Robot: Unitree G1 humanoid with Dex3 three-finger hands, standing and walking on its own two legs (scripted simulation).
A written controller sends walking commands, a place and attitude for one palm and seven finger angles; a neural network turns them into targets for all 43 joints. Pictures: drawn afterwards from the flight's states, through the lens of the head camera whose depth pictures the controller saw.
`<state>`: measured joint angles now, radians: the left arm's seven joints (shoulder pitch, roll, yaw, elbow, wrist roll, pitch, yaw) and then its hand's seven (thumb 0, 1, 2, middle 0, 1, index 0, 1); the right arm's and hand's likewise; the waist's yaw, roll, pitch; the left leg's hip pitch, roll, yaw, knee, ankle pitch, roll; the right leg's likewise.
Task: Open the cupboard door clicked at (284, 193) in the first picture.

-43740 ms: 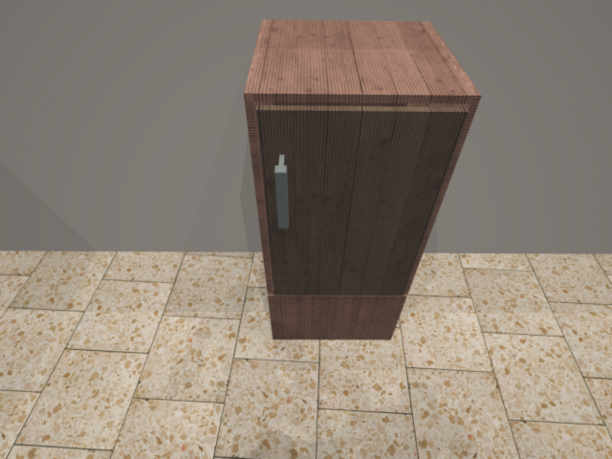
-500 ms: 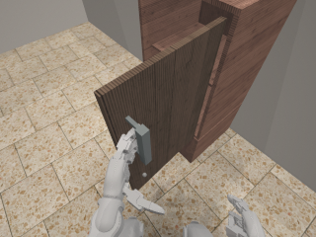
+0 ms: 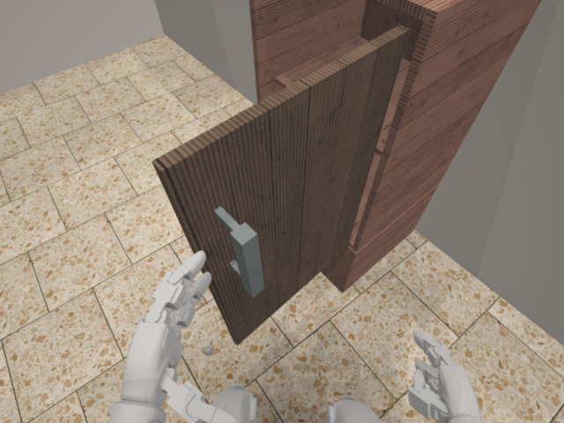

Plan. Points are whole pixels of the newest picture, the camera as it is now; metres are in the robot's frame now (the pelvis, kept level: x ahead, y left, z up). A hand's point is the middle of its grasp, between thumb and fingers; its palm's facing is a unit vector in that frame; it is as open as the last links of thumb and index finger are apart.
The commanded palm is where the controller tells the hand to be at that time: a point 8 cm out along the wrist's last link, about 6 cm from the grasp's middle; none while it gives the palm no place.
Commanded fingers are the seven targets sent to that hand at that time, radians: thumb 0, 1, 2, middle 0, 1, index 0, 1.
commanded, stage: slide the hand sideways off the handle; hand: left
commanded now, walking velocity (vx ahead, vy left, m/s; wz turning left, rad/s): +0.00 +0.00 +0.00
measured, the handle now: (239, 254) +0.32 +0.08 +0.07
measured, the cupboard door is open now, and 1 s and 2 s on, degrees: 92 92 92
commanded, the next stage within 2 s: draw the hand back to the body in 0.18 s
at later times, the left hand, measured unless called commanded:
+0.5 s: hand (157, 355) +0.19 +0.15 +0.10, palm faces -0.03 -1.00 -0.05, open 16.3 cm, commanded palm +0.16 +0.20 +0.10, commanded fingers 0.00 -0.50 0.30 -0.15 -0.30 -0.15 -0.30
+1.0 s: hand (62, 330) +0.19 +0.22 +0.15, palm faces +0.19 -0.92 -0.34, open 14.7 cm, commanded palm +0.16 +0.27 +0.19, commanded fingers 0.00 0.09 0.56 -0.17 -0.30 -0.17 -0.30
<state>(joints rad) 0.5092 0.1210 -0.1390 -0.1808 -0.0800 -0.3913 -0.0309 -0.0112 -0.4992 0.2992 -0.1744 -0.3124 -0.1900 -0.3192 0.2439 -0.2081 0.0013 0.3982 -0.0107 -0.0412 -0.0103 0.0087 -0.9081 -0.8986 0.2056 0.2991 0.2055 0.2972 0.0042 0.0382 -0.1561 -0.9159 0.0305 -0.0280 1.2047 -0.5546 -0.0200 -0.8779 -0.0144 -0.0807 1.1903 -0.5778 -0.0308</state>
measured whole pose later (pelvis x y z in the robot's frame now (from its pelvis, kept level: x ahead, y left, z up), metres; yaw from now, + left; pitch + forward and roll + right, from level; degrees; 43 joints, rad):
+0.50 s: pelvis -0.01 +0.01 +0.01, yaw +0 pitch +13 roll -2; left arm 0.57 0.19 -0.02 -0.32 -0.18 -0.31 -0.11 -0.01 -0.50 0.30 -0.15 -0.30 -0.15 -0.30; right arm 0.27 -0.20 0.01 0.40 0.02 -0.04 -0.05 0.01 -0.91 -0.90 0.21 0.30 0.21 0.30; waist 0.01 0.06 -0.15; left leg -0.86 0.03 -0.04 1.18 -0.54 -0.01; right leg -0.81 -0.01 -0.09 1.14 -0.55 -0.02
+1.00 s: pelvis +0.02 +0.02 +0.06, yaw -1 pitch +4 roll -2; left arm 0.64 0.31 0.09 -0.45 -0.05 -0.02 0.09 -0.01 -0.22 0.42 -0.16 -0.30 -0.16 -0.30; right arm 0.29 -0.21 0.04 0.44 0.02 -0.06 -0.12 0.01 -0.91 -0.90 0.21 0.30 0.21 0.30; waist 0.04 0.06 -0.12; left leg -0.49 0.02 0.00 0.85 -0.44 0.01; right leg -0.44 -0.01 -0.06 0.80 -0.43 0.01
